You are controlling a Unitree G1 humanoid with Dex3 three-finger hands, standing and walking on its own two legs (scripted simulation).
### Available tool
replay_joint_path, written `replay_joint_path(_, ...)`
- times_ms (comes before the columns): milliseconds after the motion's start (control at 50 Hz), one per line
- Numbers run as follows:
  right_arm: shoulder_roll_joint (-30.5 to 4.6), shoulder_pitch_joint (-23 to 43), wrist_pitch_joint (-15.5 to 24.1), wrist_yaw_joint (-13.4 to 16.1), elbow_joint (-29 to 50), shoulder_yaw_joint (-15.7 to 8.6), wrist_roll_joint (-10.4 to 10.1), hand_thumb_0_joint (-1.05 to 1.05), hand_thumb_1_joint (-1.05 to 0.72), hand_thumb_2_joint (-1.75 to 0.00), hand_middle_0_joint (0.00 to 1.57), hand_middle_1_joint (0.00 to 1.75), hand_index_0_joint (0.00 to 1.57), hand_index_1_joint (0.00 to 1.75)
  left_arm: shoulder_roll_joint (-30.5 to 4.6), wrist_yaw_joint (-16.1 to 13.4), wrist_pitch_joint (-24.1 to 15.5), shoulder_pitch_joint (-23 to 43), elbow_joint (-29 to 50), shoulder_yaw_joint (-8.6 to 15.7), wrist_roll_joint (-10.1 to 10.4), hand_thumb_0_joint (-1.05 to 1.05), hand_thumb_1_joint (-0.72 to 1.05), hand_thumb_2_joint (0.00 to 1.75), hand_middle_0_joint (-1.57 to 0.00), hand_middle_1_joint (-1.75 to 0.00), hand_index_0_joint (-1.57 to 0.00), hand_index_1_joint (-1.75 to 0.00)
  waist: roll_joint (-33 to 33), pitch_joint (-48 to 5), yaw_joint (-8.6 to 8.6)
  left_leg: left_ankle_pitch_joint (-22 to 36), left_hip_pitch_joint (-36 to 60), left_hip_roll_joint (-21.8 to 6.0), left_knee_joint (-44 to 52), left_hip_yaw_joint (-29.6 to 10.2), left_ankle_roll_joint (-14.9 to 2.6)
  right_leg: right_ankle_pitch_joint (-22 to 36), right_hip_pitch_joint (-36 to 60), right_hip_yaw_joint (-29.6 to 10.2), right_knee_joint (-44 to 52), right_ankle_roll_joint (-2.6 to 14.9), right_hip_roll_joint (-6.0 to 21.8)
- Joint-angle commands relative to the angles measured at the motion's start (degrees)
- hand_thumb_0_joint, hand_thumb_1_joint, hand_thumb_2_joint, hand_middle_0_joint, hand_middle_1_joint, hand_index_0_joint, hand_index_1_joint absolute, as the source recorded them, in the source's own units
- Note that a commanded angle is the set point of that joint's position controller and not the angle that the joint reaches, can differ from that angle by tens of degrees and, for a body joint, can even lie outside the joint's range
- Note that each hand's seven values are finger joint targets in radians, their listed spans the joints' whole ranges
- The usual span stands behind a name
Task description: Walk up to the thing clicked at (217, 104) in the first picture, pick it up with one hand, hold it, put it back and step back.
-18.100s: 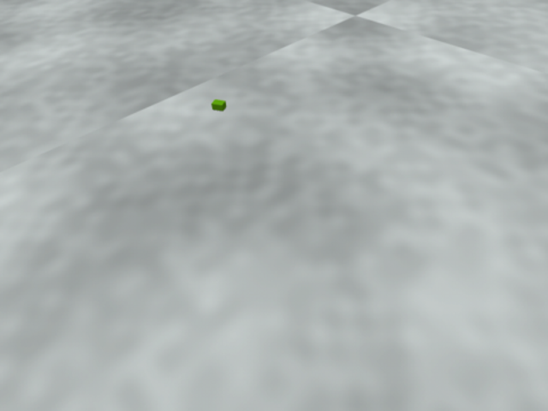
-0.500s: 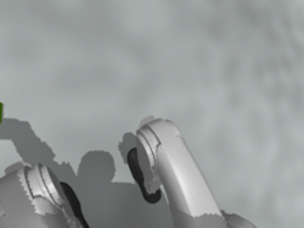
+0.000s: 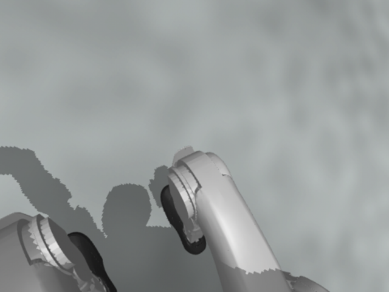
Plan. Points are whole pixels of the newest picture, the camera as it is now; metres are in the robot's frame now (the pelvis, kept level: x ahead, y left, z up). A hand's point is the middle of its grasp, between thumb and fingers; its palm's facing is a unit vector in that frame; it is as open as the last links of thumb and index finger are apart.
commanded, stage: approach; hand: left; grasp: from above
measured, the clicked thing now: out of the picture +0.45 +0.32 -0.31
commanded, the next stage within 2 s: rest palm in 0.16 s
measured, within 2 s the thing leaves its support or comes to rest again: neither
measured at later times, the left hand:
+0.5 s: hand out of the picture +0.46 +0.31 -0.23, palm faces +0.01 -0.44 -0.90, open 14.3 cm
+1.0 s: hand out of the picture +0.45 +0.31 -0.26, palm faces +0.03 -0.46 -0.89, open 13.6 cm
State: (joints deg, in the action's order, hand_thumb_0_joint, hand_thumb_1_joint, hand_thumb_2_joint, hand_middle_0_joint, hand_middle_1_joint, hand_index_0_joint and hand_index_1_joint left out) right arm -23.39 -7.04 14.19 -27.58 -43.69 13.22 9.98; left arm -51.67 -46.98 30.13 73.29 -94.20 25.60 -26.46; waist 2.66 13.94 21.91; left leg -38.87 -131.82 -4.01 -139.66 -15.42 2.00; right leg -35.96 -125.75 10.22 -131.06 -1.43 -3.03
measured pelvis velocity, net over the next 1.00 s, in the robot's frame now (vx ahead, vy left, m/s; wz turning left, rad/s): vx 0.01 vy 0.01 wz -0.01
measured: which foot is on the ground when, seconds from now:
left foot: down 0.00-1.00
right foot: down 0.00-1.00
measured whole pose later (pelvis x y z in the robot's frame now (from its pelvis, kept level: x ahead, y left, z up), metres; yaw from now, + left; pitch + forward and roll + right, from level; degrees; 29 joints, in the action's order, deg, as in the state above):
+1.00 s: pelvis +0.01 +0.01 -0.02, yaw +0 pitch +25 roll -14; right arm -24.5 -1.7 14.6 -27.4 -39.1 20.3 12.6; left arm -56.0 -51.1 25.6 74.3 -101.0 20.4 -20.2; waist 6.9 18.1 25.2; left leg -41.5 -131.2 -2.2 -145.3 -17.9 2.4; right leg -39.0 -123.7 11.8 -135.5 -1.8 -2.4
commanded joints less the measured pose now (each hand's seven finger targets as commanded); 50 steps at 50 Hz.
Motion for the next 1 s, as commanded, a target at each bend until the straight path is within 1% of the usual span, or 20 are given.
replay_joint_path(0, -16.4, -15.31, 0.11, 0.32, -3.68, -5.22, -1.1, 0.0, -0.88, -0.89, 0.2, 0.3, 0.2, 0.3, -6.59, -0.2, -0.53, 16.08, 6.77, -5.26, -1.28, 0.0, -0.44, 0.97, -0.12, -0.89, -0.1, -0.91, -23.93, -45.3, 4.95, 7.82, 27.49, -0.39, 12.66, 5.42, -2.5, 13.28, 22.97, 4.03, 13.12, 0.55, -1.89)
replay_joint_path(40, -16.65, -14.16, 0.57, 0.67, -5.4, -5.76, -0.76, 0.0, -0.88, -0.89, 0.2, 0.3, 0.2, 0.3, -4.52, -0.48, -1.06, 18.5, 5.67, -7.38, -1.27, 0.0, -0.41, 0.94, -0.14, -0.88, -0.12, -0.9, -22.45, -42.78, 6.11, 5.04, 27.3, -0.11, 13.11, 4.94, -2.53, 10.5, 20.69, 3.93, 13.54, 0.79, -1.53)
replay_joint_path(100, -16.38, -13.82, 1.19, 1.05, -7.08, -5.49, 0.07, 0.0, -0.88, -0.89, 0.2, 0.3, 0.2, 0.3, -2.69, -0.72, -2.37, 18.99, 1.93, -8.37, -1.5, 0.0, -0.44, 0.97, -0.12, -0.91, -0.1, -0.93, -21.7, -39.92, 7.0, 3.28, 28.61, 0.32, 14.09, 4.08, -2.12, 8.18, 17.84, 4.54, 13.08, 1.29, -0.97)
replay_joint_path(120, -16.66, -14.21, 1.37, 1.18, -7.93, -5.47, 0.39, 0.0, -0.88, -0.89, 0.2, 0.3, 0.2, 0.3, -2.98, -0.97, -2.9, 19.93, 0.6, -8.38, -2.12, 0.0, -0.47, 0.99, -0.1, -0.93, -0.08, -0.95, -22.04, -39.41, 7.49, 2.5, 29.35, 0.44, 14.42, 3.55, -2.12, 7.44, 16.33, 4.8, 13.13, 1.47, -0.88)
replay_joint_path(220, -17.89, -12.05, 2.27, 1.76, -8.3, -4.06, 1.47, 0.0, -0.89, -0.89, 0.2, 0.3, 0.2, 0.3, -8.46, -3.44, -4.33, 20.32, -4.19, -7.33, -4.02, 0.0, -0.52, 1.03, -0.09, -0.95, -0.06, -0.98, -22.77, -38.25, 6.89, 3.47, 30.92, 0.92, 14.3, 4.11, -2.21, 8.56, 17.84, 5.21, 13.04, 1.2, -0.25)
replay_joint_path(300, -19.14, -9.61, 2.68, 1.85, -6.92, -2.89, 2.08, 0.0, -0.89, -0.9, 0.2, 0.3, 0.2, 0.3, -11.04, -4.8, -4.16, 20.46, -6.12, -6.63, -3.48, 0.0, -0.57, 1.06, -0.09, -0.9, -0.03, -0.96, -23.37, -36.87, 7.54, 6.14, 31.08, 0.81, 12.76, 4.06, -2.56, 12.17, 19.7, 5.49, 11.8, 0.61, 0.25)
replay_joint_path(320, -18.67, -10.56, 2.59, 1.54, -5.4, -2.34, 2.26, 0.0, -0.89, -0.9, 0.2, 0.3, 0.2, 0.3, -10.13, -5.11, -4.09, 18.98, -7.01, -7.05, -3.32, 0.0, -0.57, 1.05, -0.09, -0.91, -0.04, -0.96, -23.31, -36.49, 7.53, 7.16, 30.89, 0.85, 12.09, 4.09, -2.71, 13.03, 20.41, 5.31, 11.43, 0.62, 0.08)
replay_joint_path(360, -19.43, -10.57, 2.43, 1.38, -5.8, -1.98, 2.92, 0.0, -0.89, -0.9, 0.2, 0.3, 0.2, 0.3, -11.37, -5.89, -3.87, 19.0, -7.0, -7.04, -3.23, 0.0, -0.58, 1.06, -0.09, -0.9, -0.04, -0.96, -23.05, -36.34, 7.93, 7.3, 30.02, 0.89, 11.79, 4.59, -2.91, 14.05, 22.42, 5.26, 12.23, 0.27, -0.45)
replay_joint_path(380, -19.7, -10.03, 2.43, 1.28, -5.3, -1.9, 3.07, 0.0, -0.89, -0.9, 0.2, 0.3, 0.2, 0.3, -11.99, -6.43, -3.95, 19.38, -6.84, -6.38, -2.72, 0.0, -0.57, 1.05, -0.09, -0.9, -0.04, -0.96, -22.09, -36.59, 7.96, 7.63, 29.66, 0.94, 11.38, 4.54, -3.13, 14.69, 23.06, 5.35, 12.19, 0.05, -0.22)
replay_joint_path(420, -20.05, -9.87, 2.53, 0.75, -3.01, -1.24, 3.46, 0.0, -0.89, -0.9, 0.2, 0.3, 0.2, 0.3, -11.58, -7.32, -3.71, 18.22, -6.61, -5.83, 0.01, 0.0, -0.58, 1.06, -0.09, -0.9, -0.03, -0.96, -21.39, -36.87, 8.26, 9.18, 30.27, 1.04, 10.48, 4.15, -3.24, 16.15, 25.05, 5.56, 11.16, -0.31, -0.01)
replay_joint_path(460, -20.61, -9.61, 2.18, 0.63, -3.07, -0.9, 3.51, 0.0, -0.89, -0.9, 0.2, 0.3, 0.2, 0.3, -13.1, -8.11, -3.87, 18.0, -6.19, -5.41, 0.87, 0.0, -0.56, 1.05, -0.09, -0.9, -0.04, -0.95, -21.77, -36.84, 8.44, 8.23, 30.14, 0.99, 9.99, 4.07, -3.5, 15.7, 25.29, 5.65, 11.44, -0.38, -0.28)
replay_joint_path(500, -21.26, -8.89, 2.16, 0.31, -2.16, -0.19, 4.04, 0.0, -0.89, -0.9, 0.2, 0.3, 0.2, 0.3, -12.5, -8.07, -3.99, 17.99, -4.87, -5.5, 4.26, 0.0, -0.55, 1.04, -0.09, -0.91, -0.04, -0.96, -21.66, -35.83, 9.11, 8.77, 30.05, 1.33, 9.07, 4.09, -3.6, 15.95, 26.36, 6.13, 9.98, -0.68, 0.11)
replay_joint_path(600, -21.15, -7.72, 1.32, 0.48, -1.74, 1.02, 3.52, 0.0, -0.89, -0.9, 0.2, 0.3, 0.2, 0.3, -17.25, -7.54, -4.58, 18.14, -0.81, -5.33, 3.4, 0.0, -0.51, 1.02, -0.09, -0.91, -0.05, -0.95, -23.09, -38.05, 8.28, 7.54, 27.75, 1.17, 8.41, 5.32, -3.7, 15.31, 27.83, 5.36, 11.08, -0.51, -0.37)
replay_joint_path(660, -21.23, -7.45, 0.78, 0.5, 0.07, 1.61, 3.34, 0.0, -0.89, -0.9, 0.2, 0.3, 0.2, 0.3, -17.37, -7.59, -4.52, 16.55, -0.63, -5.2, 3.35, 0.0, -0.5, 1.02, -0.1, -0.91, -0.06, -0.95, -24.75, -39.06, 8.06, 9.42, 29.44, 0.69, 8.53, 4.48, -3.29, 16.86, 28.24, 6.0, 9.89, -0.12, -0.28)
replay_joint_path(780, -21.23, -7.8, 0.19, 0.49, 0.69, 2.29, 3.03, 0.0, -0.89, -0.9, 0.2, 0.3, 0.2, 0.3, -16.51, -7.32, -4.59, 15.1, -0.67, -5.33, 3.66, 0.0, -0.45, 1.0, -0.13, -0.9, -0.09, -0.94, -24.65, -37.73, 9.2, 7.53, 29.51, 0.35, 8.08, 3.31, -3.33, 15.33, 26.44, 6.78, 9.16, 0.42, -0.28)
replay_joint_path(800, -21.52, -7.48, 0.18, 0.48, 1.15, 2.19, 3.06, 0.0, -0.89, -0.9, 0.2, 0.3, 0.2, 0.3, -15.41, -7.11, -4.46, 15.55, -0.31, -5.71, 4.65, 0.0, -0.44, 1.0, -0.14, -0.89, -0.1, -0.93, -24.79, -36.72, 9.48, 8.27, 30.03, 0.51, 7.68, 3.24, -3.21, 15.81, 25.86, 7.02, 8.68, 0.27, 0.0)
replay_joint_path(900, -21.82, -9.03, 0.19, 0.04, 1.35, 2.59, 2.36, 0.0, -0.88, -0.9, 0.2, 0.3, 0.2, 0.3, -13.55, -6.15, -4.62, 14.01, -2.03, -6.49, 5.42, 0.0, -0.42, 0.97, -0.14, -0.88, -0.1, -0.91, -23.05, -36.43, 10.0, 8.5, 27.71, 0.47, 7.29, 3.12, -3.12, 15.97, 25.51, 7.02, 9.19, 0.1, -0.79)
replay_joint_path(920, -21.68, -7.95, 0.21, 0.11, 1.43, 2.66, 2.5, 0.0, -0.87, -0.89, 0.2, 0.3, 0.2, 0.3, -13.03, -5.83, -4.65, 14.4, -1.46, -6.94, 5.8, 0.0, -0.34, 0.96, -0.22, -0.85, -0.18, -0.88, -22.69, -35.61, 10.06, 8.25, 28.07, 0.54, 7.29, 2.7, -3.09, 15.66, 24.33, 7.39, 8.56, 0.14, -0.43)
replay_joint_path(940, -21.71, -9.01, 0.0, 0.02, 1.35, 2.81, 2.15, 0.0, -0.87, -0.89, 0.2, 0.3, 0.2, 0.3, -13.18, -5.6, -4.74, 13.86, -2.38, -7.38, 4.71, 0.0, -0.26, 0.97, -0.26, -0.85, -0.23, -0.88, -23.19, -36.17, 9.98, 8.47, 28.2, 0.48, 7.58, 2.75, -2.85, 15.79, 24.14, 7.25, 9.11, 0.28, -1.03)
replay_joint_path(980, -21.9, -7.79, 0.13, 0.03, 0.88, 2.66, 2.02, 0.0, -0.87, -0.89, 0.2, 0.3, 0.2, 0.3, -12.83, -5.21, -5.04, 14.71, -2.62, -7.39, 4.94, 0.0, -0.18, 0.96, -0.3, -0.85, -0.28, -0.87, -22.34, -35.78, 9.89, 8.56, 27.53, 0.63, 7.55, 2.96, -2.67, 16.36, 24.43, 7.5, 8.89, 0.0, -0.88)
